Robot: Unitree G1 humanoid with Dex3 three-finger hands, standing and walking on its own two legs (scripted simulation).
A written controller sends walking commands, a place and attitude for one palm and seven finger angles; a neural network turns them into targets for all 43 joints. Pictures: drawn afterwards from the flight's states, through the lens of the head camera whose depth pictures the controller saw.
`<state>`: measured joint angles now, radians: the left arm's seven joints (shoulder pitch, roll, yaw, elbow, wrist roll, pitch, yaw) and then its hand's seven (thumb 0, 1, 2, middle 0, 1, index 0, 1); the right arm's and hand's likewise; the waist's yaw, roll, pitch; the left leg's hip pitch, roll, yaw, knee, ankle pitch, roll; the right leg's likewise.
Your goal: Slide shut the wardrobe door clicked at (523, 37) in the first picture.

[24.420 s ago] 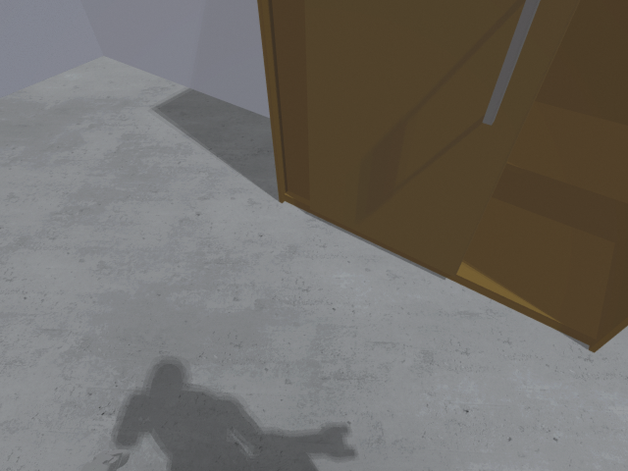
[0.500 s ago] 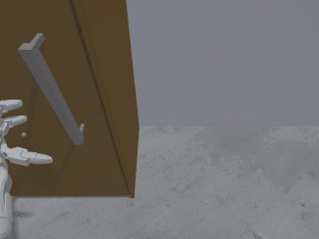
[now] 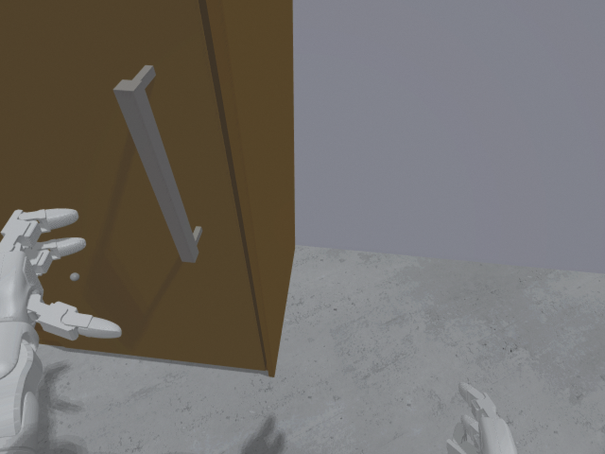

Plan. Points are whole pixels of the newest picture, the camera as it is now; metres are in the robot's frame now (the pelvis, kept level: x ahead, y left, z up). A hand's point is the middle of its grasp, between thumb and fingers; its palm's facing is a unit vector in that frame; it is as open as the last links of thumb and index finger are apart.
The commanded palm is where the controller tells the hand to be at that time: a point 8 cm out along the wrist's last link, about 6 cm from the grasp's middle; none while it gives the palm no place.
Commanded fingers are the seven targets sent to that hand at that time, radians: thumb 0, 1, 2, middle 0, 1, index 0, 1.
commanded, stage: draw the hand back to the body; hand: left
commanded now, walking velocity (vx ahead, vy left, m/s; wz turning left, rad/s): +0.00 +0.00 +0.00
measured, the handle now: (171, 179) +0.44 +0.26 +0.12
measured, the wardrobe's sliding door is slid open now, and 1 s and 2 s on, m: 0.00 0.00 0.00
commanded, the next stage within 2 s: step back with the hand held close in 1.54 s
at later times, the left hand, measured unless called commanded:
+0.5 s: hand (83, 300) +0.22 +0.27 +0.13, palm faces +0.16 -0.98 -0.10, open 14.5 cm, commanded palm +0.18 +0.32 +0.15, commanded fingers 0.00 -0.26 0.34 -0.24 -0.98 -0.24 -0.98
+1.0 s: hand (100, 273) +0.24 +0.25 +0.16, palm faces +0.43 -0.82 -0.38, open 10.3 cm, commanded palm +0.19 +0.29 +0.18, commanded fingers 0.00 0.65 0.78 -0.21 -0.45 -0.21 -0.45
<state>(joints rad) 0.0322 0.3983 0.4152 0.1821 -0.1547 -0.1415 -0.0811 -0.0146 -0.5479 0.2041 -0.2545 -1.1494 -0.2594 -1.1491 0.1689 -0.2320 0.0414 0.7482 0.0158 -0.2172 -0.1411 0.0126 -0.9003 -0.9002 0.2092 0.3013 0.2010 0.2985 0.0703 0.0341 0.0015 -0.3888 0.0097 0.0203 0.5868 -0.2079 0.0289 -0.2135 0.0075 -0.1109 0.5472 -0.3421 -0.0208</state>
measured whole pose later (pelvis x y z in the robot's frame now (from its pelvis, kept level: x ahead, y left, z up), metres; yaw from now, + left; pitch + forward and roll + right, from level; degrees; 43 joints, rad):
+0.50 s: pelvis +0.00 -0.01 +0.00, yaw -1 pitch -3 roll -1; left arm 0.21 0.41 0.45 -0.01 -0.37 -0.01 -0.35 -0.01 -0.50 0.23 -0.25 -1.12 -0.25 -1.12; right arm 0.22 -0.29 0.03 0.69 0.07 -0.30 -0.14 0.02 -0.90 -0.90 0.21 0.30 0.20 0.30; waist 0.06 0.05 -0.01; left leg -0.31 0.03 0.03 0.57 -0.21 0.01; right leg -0.13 0.03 -0.09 0.52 -0.34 -0.03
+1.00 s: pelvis +0.03 -0.01 +0.02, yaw -3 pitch -4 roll +0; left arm 0.42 0.34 0.33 -0.28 -0.07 -0.12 0.14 0.00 0.30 0.61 -0.23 -0.65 -0.23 -0.65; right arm 0.20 -0.23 0.01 0.70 0.00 -0.15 -0.07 0.02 -0.90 -0.90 0.21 0.30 0.20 0.30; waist 0.06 0.06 0.03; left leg -0.13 0.02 0.08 0.38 -0.17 0.01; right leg 0.03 0.02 -0.05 0.32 -0.27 -0.03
